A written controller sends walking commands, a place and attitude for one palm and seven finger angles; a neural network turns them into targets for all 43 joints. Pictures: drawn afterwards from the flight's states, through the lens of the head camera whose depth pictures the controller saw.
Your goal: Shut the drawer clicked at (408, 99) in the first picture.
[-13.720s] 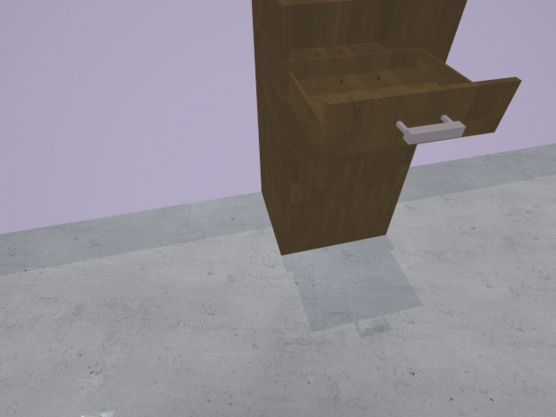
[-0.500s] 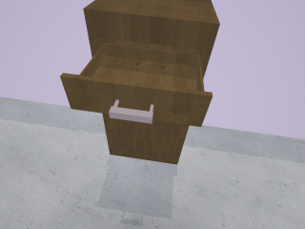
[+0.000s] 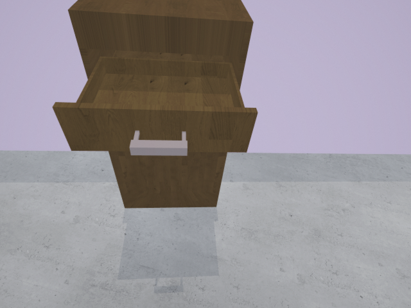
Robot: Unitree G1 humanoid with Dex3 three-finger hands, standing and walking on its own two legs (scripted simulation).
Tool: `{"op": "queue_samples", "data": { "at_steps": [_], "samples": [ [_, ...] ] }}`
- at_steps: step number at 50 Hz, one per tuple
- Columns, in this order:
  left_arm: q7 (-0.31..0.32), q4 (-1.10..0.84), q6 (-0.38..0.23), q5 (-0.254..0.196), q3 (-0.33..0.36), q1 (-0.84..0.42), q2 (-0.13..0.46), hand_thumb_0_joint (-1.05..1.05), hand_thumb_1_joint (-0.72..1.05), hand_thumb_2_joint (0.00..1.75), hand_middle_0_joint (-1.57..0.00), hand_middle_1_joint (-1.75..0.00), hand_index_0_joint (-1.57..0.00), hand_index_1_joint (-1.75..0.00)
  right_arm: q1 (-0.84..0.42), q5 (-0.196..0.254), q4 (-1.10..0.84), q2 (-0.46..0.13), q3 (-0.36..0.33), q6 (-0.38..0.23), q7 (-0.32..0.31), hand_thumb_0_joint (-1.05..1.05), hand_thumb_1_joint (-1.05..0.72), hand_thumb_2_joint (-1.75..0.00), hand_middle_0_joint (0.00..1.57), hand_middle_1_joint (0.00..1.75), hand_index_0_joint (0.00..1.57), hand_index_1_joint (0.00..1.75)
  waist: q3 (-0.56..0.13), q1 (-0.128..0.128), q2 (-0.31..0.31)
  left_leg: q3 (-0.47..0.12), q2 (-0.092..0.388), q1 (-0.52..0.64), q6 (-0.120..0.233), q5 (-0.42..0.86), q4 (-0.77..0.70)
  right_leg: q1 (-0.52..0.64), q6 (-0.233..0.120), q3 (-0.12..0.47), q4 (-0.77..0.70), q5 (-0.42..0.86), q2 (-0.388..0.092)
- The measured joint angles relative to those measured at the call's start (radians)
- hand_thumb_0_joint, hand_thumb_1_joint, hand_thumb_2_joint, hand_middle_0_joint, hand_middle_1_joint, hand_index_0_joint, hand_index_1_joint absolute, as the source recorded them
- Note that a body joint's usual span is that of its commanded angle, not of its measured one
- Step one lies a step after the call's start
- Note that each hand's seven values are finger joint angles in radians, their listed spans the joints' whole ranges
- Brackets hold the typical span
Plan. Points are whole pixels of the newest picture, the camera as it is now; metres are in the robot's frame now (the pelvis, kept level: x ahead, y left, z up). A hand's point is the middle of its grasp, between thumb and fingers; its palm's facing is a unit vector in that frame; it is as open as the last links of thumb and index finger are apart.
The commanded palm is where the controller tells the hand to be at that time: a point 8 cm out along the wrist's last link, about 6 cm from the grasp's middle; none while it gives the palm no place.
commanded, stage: come to a stop and stand still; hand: left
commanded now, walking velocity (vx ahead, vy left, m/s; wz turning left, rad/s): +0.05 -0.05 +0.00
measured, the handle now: (160, 141) +0.49 +0.12 +0.05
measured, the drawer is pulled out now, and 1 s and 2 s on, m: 0.30 0.30 0.30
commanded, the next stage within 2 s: look again from close up in 0.22 s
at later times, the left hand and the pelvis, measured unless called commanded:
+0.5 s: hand out of the picture -0.04 +0.16 -0.20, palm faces +0.05 -0.99 -0.09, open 7.4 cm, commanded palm none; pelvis -0.01 +0.03 -0.01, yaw +0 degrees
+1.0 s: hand out of the picture -0.08 +0.18 -0.18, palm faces +0.04 -0.99 -0.16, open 7.4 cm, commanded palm none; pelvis -0.03 +0.02 -0.01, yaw +0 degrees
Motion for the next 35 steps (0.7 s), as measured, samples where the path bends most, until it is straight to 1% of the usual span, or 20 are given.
{"op": "queue_samples", "data": {
  "at_steps": [2,3,4,5,6,8,9,10,11,12,13,15,16,18,21,22,24,25,30,35],
  "samples": [
    [0.003,0.006,-0.004,-0.005,0.002,0.015,-0.001,0.0,0.91,0.9,-0.19,-0.3,-0.19,-0.3,0.001,0.003,0.01,-0.004,-0.005,0.008,0.0,0.0,-0.91,-0.9,0.2,0.3,0.2,0.3,0.005,0.004,-0.019,0.01,-0.016,-0.011,-0.02,0.001,0.003,0.061,-0.017,-0.002,-0.13,0.046,0.0],
    [0.006,0.008,-0.008,-0.005,0.004,0.024,0.0,0.0,0.91,0.9,-0.19,-0.3,-0.19,-0.3,0.0,0.006,0.015,-0.006,-0.006,0.013,0.001,0.0,-0.91,-0.9,0.2,0.3,0.2,0.3,0.01,0.01,-0.036,0.021,-0.029,-0.029,-0.036,-0.013,0.028,0.082,-0.029,0.007,-0.182,0.062,-0.008],
    [0.011,0.019,-0.009,-0.002,0.004,0.026,-0.008,0.0,0.91,0.9,-0.19,-0.3,-0.19,-0.3,-0.007,0.008,0.022,-0.012,-0.008,0.018,0.0,0.0,-0.91,-0.9,0.2,0.3,0.2,0.3,0.023,0.015,-0.035,0.023,-0.028,-0.051,-0.051,-0.051,0.078,0.084,-0.028,0.009,-0.199,0.123,-0.009],
    [0.016,0.028,-0.006,0.0,0.002,0.032,-0.017,0.0,0.91,0.9,-0.19,-0.3,-0.19,-0.3,-0.009,0.01,0.028,-0.019,-0.011,0.025,-0.001,0.0,-0.91,-0.9,0.2,0.3,0.2,0.3,0.038,0.016,-0.027,0.016,-0.023,-0.075,-0.07,-0.126,0.152,0.089,-0.021,0.002,-0.197,0.158,-0.004],
    [0.019,0.038,-0.002,0.002,-0.001,0.041,-0.025,0.0,0.91,0.9,-0.19,-0.3,-0.19,-0.3,-0.004,0.011,0.031,-0.024,-0.014,0.029,0.0,0.0,-0.91,-0.9,0.2,0.3,0.2,0.3,0.047,0.013,-0.019,0.008,-0.015,-0.101,-0.084,-0.198,0.251,0.099,-0.013,-0.008,-0.193,0.166,0.002],
    [0.026,0.059,-0.003,0.002,-0.008,0.06,-0.037,0.0,0.91,0.9,-0.19,-0.3,-0.19,-0.3,0.014,0.014,0.038,-0.033,-0.015,0.029,0.004,0.0,-0.91,-0.9,0.2,0.3,0.2,0.3,0.054,0.016,-0.008,-0.002,0.012,-0.133,-0.089,-0.27,0.425,0.12,0.001,-0.023,-0.19,0.155,0.016],
    [0.028,0.066,-0.009,0.001,-0.011,0.07,-0.044,0.0,0.91,0.9,-0.19,-0.3,-0.19,-0.3,0.022,0.017,0.041,-0.037,-0.014,0.027,0.006,0.0,-0.91,-0.9,0.2,0.3,0.2,0.3,0.056,0.019,-0.005,-0.007,0.028,-0.133,-0.088,-0.287,0.47,0.129,0.007,-0.028,-0.187,0.148,0.024],
    [0.029,0.071,-0.017,0.001,-0.015,0.078,-0.05,0.0,0.91,0.9,-0.19,-0.3,-0.19,-0.3,0.028,0.019,0.043,-0.039,-0.012,0.025,0.007,0.0,-0.91,-0.9,0.2,0.3,0.2,0.3,0.059,0.022,-0.003,-0.01,0.045,-0.125,-0.087,-0.302,0.486,0.136,0.012,-0.032,-0.18,0.139,0.03],
    [0.029,0.076,-0.024,0.002,-0.019,0.084,-0.056,0.0,0.91,0.9,-0.19,-0.3,-0.19,-0.3,0.029,0.021,0.045,-0.039,-0.01,0.022,0.007,0.01,-0.91,-0.9,0.2,0.3,0.19,0.3,0.063,0.027,-0.003,-0.01,0.061,-0.108,-0.086,-0.309,0.467,0.137,0.016,-0.034,-0.167,0.128,0.034],
    [0.028,0.08,-0.031,0.002,-0.024,0.088,-0.063,0.01,0.91,0.9,-0.19,-0.3,-0.19,-0.3,0.027,0.022,0.045,-0.039,-0.006,0.018,0.005,0.01,-0.91,-0.9,0.2,0.3,0.19,0.3,0.07,0.031,-0.005,-0.01,0.075,-0.079,-0.084,-0.284,0.412,0.133,0.02,-0.035,-0.143,0.113,0.036],
    [0.026,0.085,-0.037,0.001,-0.029,0.086,-0.068,0.01,0.91,0.9,-0.19,-0.3,-0.19,-0.3,0.019,0.023,0.048,-0.035,-0.002,0.01,0.001,0.01,-0.91,-0.9,0.2,0.3,0.19,0.3,0.081,0.034,-0.014,-0.007,0.073,-0.058,-0.063,-0.242,0.371,0.123,0.025,-0.034,-0.107,0.092,0.029],
    [0.024,0.092,-0.04,-0.004,-0.035,0.073,-0.075,0.01,0.91,0.9,-0.19,-0.3,-0.19,-0.3,-0.007,0.022,0.049,-0.019,0.008,-0.008,-0.007,0.01,-0.91,-0.9,0.2,0.3,0.19,0.3,0.103,0.05,-0.051,0.019,0.048,-0.044,-0.017,-0.232,0.358,0.099,0.031,-0.018,-0.042,0.07,-0.003],
    [0.024,0.093,-0.04,-0.006,-0.039,0.068,-0.081,0.01,0.91,0.9,-0.19,-0.3,-0.19,-0.3,-0.02,0.022,0.046,-0.012,0.014,-0.015,-0.01,0.01,-0.91,-0.9,0.2,0.3,0.19,0.3,0.109,0.058,-0.062,0.031,0.04,-0.04,-0.004,-0.233,0.349,0.089,0.03,-0.009,-0.028,0.077,-0.015],
    [0.022,0.095,-0.035,-0.007,-0.046,0.054,-0.091,0.01,0.91,0.9,-0.2,-0.3,-0.19,-0.3,-0.048,0.024,0.038,0.001,0.022,-0.022,-0.016,0.01,-0.91,-0.9,0.2,0.3,0.19,0.3,0.112,0.067,-0.072,0.048,0.025,-0.033,0.01,-0.219,0.309,0.07,0.027,0.004,-0.017,0.072,-0.032],
    [0.018,0.09,-0.04,-0.004,-0.054,0.033,-0.099,0.0,0.91,0.9,-0.2,-0.3,-0.19,-0.3,-0.094,0.026,0.029,0.014,0.03,-0.024,-0.023,0.01,-0.92,-0.9,0.2,0.3,0.19,0.3,0.112,0.073,-0.067,0.055,0.005,-0.03,0.016,-0.172,0.237,0.056,0.033,0.014,-0.051,0.087,-0.05],
    [0.015,0.089,-0.045,-0.003,-0.054,0.032,-0.098,0.0,0.91,0.9,-0.2,-0.3,-0.2,-0.3,-0.107,0.023,0.034,0.009,0.028,-0.019,-0.03,0.02,-0.93,-0.9,0.2,0.3,0.2,0.3,0.111,0.074,-0.064,0.055,-0.002,-0.03,0.018,-0.158,0.218,0.06,0.04,0.017,-0.074,0.091,-0.055],
    [0.019,0.089,-0.052,-0.002,-0.055,0.033,-0.096,0.0,0.91,0.9,-0.2,-0.3,-0.2,-0.3,-0.128,0.028,0.041,-0.007,0.021,-0.018,-0.026,0.03,-0.96,-0.9,0.2,0.3,0.2,0.3,0.108,0.076,-0.052,0.054,-0.007,-0.027,0.02,-0.137,0.187,0.063,0.063,0.017,-0.108,0.111,-0.059],
    [0.02,0.09,-0.054,-0.001,-0.055,0.036,-0.093,0.0,0.91,0.9,-0.2,-0.3,-0.2,-0.3,-0.137,0.031,0.041,-0.014,0.019,-0.02,-0.023,0.03,-0.96,-0.9,0.2,0.3,0.2,0.3,0.107,0.076,-0.046,0.054,-0.008,-0.024,0.021,-0.129,0.173,0.065,0.069,0.017,-0.119,0.121,-0.06],
    [0.028,0.101,-0.052,0.004,-0.05,0.054,-0.069,0.0,0.91,0.9,-0.2,-0.3,-0.19,-0.3,-0.167,0.035,0.036,-0.031,0.012,-0.027,-0.014,0.02,-0.95,-0.9,0.2,0.3,0.2,0.3,0.095,0.068,-0.035,0.057,-0.015,-0.001,0.023,-0.103,0.129,0.077,0.075,0.02,-0.143,0.14,-0.066],
    [0.029,0.104,-0.051,0.007,-0.047,0.067,-0.049,0.0,0.91,0.9,-0.19,-0.3,-0.19,-0.3,-0.175,0.036,0.036,-0.036,0.014,-0.024,-0.008,0.01,-0.94,-0.9,0.2,0.3,0.2,0.3,0.08,0.07,-0.031,0.057,-0.018,0.017,0.021,-0.087,0.103,0.086,0.075,0.021,-0.151,0.147,-0.068]
  ]
}}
